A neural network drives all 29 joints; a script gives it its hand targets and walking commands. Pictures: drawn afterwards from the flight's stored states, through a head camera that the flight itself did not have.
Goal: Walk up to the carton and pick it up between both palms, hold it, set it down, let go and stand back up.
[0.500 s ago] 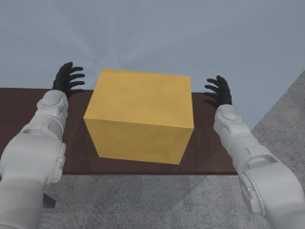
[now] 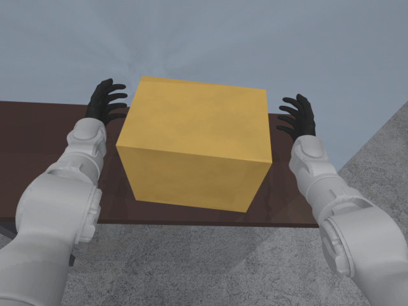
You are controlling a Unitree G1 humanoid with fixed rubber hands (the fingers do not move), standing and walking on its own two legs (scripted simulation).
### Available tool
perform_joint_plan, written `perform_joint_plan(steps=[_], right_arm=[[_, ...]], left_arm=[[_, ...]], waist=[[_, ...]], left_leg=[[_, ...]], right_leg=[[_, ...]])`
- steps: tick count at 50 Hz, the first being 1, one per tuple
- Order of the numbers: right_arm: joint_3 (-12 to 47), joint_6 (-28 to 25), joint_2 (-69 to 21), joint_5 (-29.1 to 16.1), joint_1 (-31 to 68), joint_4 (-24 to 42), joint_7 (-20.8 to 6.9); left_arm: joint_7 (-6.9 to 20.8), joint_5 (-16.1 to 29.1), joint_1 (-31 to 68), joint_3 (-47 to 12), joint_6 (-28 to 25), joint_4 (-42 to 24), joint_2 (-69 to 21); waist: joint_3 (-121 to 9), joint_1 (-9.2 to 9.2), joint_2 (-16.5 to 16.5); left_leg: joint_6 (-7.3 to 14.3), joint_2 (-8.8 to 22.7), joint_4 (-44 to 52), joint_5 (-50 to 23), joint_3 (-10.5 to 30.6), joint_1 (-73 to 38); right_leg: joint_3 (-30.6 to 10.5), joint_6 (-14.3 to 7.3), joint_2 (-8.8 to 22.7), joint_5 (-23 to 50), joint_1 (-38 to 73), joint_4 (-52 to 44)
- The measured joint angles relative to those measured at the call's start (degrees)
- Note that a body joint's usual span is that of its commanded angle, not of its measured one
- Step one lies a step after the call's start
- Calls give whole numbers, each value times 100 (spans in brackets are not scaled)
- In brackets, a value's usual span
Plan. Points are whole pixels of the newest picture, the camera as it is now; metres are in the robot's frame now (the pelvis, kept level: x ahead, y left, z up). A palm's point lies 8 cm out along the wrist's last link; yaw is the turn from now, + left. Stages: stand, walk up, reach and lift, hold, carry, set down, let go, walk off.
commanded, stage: reach and lift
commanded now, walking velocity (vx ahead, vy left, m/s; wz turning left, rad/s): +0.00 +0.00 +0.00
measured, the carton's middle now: (197, 148) +0.45 +0.03 +0.03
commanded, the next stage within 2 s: none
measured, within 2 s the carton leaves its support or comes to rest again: neither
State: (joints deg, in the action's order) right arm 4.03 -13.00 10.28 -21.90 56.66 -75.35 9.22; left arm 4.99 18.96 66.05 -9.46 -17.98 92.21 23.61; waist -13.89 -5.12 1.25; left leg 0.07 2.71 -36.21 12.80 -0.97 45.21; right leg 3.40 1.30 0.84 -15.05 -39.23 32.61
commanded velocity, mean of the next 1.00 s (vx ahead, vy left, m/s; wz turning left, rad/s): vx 0.00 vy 0.00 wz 0.00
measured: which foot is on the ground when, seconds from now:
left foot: down 0.00-1.00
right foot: down 0.00-1.00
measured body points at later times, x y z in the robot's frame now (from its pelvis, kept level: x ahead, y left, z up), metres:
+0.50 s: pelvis +0.00 +0.00 +0.00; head +0.08 +0.04 +0.44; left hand +0.49 +0.20 +0.08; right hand +0.45 -0.15 +0.08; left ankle +0.03 +0.11 -0.72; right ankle -0.01 -0.14 -0.72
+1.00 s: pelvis +0.02 +0.00 +0.02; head +0.10 +0.04 +0.47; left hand +0.48 +0.20 +0.08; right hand +0.45 -0.15 +0.08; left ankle +0.03 +0.11 -0.72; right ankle -0.01 -0.14 -0.72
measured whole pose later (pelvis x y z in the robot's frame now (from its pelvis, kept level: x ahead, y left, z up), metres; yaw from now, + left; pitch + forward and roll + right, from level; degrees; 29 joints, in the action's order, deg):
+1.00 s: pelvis +0.02 +0.00 +0.02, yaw +0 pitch +13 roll -1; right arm -37.1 -17.3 -5.5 22.0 45.7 -57.4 6.6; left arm 5.4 -13.5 58.0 24.0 -19.7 80.7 14.1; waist -3.4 -1.5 2.8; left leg 0.3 1.6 -23.2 9.4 -2.1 26.6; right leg 2.8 1.7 1.5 -10.6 -20.3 18.2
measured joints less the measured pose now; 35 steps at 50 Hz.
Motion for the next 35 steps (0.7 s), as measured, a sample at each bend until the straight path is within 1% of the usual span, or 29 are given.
perform_joint_plan(steps=[4, 8, 16, 21, 30, 33, 35], right_arm=[[-56, -18, -96, 88, 21, -1, 22], [-254, -49, -278, 301, 29, 29, 79], [-849, -105, -609, 836, 38, 67, 326], [-1044, -109, -645, 1017, -25, 87, 344], [-1387, -144, -681, 1344, -134, 140, 270], [-1614, -178, -719, 1568, -176, 182, 236], [-1864, -227, -762, 1822, -212, 227, 204]], left_arm=[[-12, -50, 39, 41, -41, 43, -68], [-44, -175, 43, 132, -65, -2, -173], [-148, -654, 12, 555, -17, -169, -328], [-167, -852, -64, 743, 12, -264, -383], [-187, -1104, -137, 984, -6, -321, -457], [-184, -1298, -162, 1200, -27, -343, -480], [-177, -1494, -174, 1415, -47, -362, -499]], waist=[[7, 5, 17], [-5, 8, 25], [24, 15, 49], [75, 42, 83], [139, 80, 130], [195, 93, 146], [272, 105, 161]], left_leg=[[3, -8, -32, 4, -4, 43], [-6, -7, -52, -2, 10, 115], [-19, 10, -21, -13, 30, 90], [-18, 23, 64, -24, 13, -50], [-3, 13, 221, -60, -29, -244], [2, 3, 297, -83, -43, -342], [5, -7, 378, -111, -52, -448]], right_leg=[[-5, -1, 10, -25, -59, 68], [8, -9, 9, -27, -129, 94], [25, -14, -13, 11, -74, 5], [9, -10, -30, 65, 85, -139], [-26, 5, -23, 130, 278, -326], [-37, 11, -15, 153, 369, -396], [-42, 13, -8, 180, 471, -473]])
